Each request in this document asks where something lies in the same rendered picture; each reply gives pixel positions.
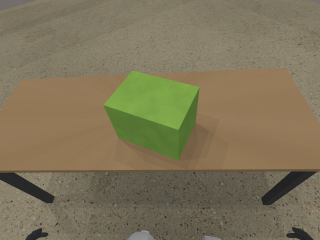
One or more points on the robot right hand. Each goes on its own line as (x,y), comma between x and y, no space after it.
(299,234)

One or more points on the carton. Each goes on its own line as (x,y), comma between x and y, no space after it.
(153,112)

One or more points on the robot left hand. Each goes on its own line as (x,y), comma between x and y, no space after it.
(36,234)

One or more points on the table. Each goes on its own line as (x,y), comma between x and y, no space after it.
(248,120)

